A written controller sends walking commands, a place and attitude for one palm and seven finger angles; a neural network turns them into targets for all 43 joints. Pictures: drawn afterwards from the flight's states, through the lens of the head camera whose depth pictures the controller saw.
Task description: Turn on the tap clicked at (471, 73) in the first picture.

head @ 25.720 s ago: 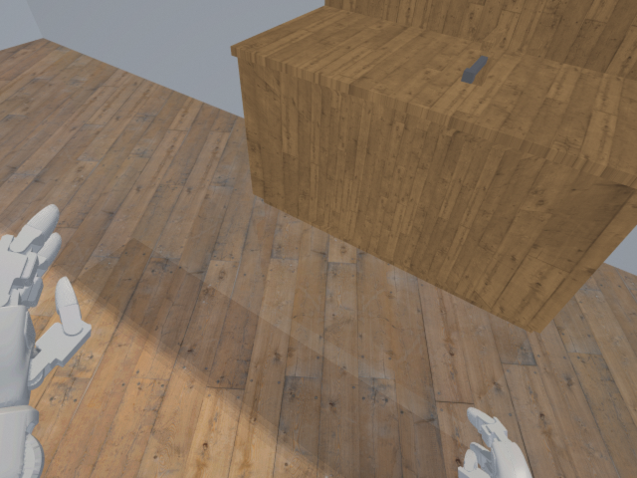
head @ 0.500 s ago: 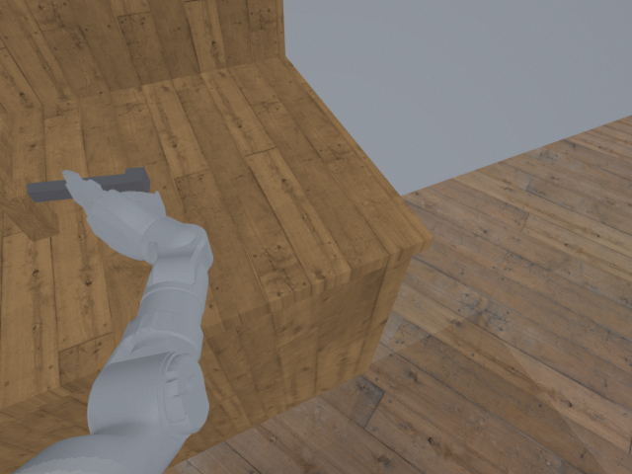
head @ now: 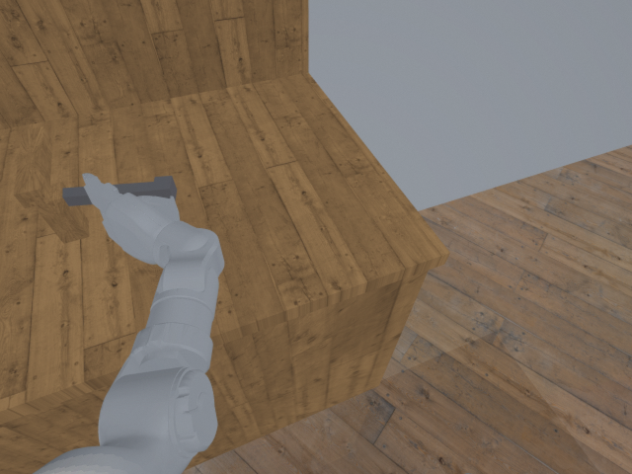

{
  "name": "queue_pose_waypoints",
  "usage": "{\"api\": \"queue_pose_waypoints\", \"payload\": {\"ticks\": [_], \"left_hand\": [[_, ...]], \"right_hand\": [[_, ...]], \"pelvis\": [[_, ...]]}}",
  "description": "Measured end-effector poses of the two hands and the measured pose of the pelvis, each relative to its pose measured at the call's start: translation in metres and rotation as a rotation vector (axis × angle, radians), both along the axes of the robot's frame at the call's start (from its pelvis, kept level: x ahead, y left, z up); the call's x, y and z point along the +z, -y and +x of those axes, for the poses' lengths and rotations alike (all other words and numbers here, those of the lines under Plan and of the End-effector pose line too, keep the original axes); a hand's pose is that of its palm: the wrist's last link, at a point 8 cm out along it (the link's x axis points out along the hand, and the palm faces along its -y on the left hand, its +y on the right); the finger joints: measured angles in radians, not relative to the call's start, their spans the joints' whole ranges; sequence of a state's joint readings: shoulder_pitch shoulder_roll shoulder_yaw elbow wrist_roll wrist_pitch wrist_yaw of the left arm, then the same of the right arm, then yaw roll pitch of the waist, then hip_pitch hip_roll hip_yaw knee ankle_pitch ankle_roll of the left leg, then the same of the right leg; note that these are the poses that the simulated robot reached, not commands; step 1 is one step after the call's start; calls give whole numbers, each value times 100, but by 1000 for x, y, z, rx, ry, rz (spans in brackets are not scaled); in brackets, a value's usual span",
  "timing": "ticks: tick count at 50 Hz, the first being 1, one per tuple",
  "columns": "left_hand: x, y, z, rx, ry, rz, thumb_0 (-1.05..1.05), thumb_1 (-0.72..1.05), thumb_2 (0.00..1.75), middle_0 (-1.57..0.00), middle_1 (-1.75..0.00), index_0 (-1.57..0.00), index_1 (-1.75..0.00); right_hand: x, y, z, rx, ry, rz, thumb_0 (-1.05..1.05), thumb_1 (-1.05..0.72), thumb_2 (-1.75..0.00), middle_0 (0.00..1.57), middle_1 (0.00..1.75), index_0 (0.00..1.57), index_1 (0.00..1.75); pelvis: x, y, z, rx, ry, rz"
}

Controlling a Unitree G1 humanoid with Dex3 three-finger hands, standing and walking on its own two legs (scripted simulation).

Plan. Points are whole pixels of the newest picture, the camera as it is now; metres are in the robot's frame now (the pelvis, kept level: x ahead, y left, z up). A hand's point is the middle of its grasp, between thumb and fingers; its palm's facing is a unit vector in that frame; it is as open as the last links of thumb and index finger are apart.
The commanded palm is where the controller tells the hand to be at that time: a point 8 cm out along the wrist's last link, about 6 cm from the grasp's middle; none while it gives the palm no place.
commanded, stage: lift the hand up off the lever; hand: left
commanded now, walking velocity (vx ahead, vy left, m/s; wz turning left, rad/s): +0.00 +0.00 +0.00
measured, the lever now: (164, 189) +0.49 +0.21 +0.09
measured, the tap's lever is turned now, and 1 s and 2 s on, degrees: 75 75 75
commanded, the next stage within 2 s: draw the hand back beside the body in 1.62 s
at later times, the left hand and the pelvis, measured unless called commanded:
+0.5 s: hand (174, 197) +0.44 +0.18 +0.12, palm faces +0.82 -0.57 -0.12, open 7.8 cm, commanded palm +0.38 +0.19 +0.13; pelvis -0.01 -0.01 +0.00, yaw +0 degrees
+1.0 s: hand (169, 192) +0.42 +0.18 +0.15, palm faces +0.81 -0.57 -0.10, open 7.8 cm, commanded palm +0.37 +0.19 +0.15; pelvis -0.01 -0.01 +0.01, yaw +1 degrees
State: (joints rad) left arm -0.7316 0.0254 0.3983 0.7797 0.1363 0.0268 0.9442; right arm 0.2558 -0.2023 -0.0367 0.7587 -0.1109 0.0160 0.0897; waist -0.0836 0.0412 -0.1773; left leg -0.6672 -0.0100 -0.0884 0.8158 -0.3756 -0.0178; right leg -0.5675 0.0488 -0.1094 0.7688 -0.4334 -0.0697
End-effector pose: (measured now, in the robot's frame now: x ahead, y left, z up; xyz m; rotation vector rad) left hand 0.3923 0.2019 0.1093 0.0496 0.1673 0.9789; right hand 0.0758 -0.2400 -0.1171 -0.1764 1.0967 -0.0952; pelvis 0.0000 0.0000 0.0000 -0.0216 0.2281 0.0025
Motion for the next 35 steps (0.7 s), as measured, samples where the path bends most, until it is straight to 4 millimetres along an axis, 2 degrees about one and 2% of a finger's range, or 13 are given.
{"api": "queue_pose_waypoints", "payload": {"ticks": [25, 35], "left_hand": [[24, 12, -9, -12, 5, 10, 2, 90, 90, -15, -15, -15, -16], [32, 8, -15, -3, 14, 15, 2, 90, 90, -15, -15, -15, -16]], "right_hand": [[3, 9, -1, 1, 25, -6, 1, -90, -90, 20, 30, 20, 30], [6, 14, -3, -6, 36, -9, 1, -90, -90, 20, 30, 20, 30]], "pelvis": [[5, 9, -9, 6, 35, 10], [7, 12, -10, 5, 48, 12]]}}
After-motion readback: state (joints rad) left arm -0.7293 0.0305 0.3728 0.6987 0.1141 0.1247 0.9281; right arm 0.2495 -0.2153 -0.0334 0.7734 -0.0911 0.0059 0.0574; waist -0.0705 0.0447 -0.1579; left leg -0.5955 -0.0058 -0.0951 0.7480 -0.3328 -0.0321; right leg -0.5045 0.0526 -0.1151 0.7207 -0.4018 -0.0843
